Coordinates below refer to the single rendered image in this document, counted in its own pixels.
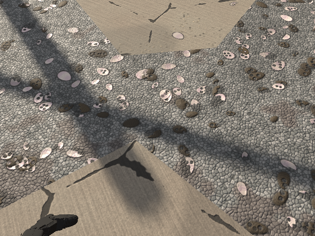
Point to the robot left hand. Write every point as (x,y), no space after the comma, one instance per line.
(51,223)

